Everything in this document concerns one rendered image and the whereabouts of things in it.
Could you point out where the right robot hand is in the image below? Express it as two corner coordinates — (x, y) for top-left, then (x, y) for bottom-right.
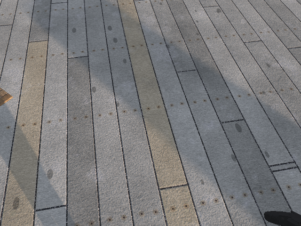
(264, 211), (301, 226)

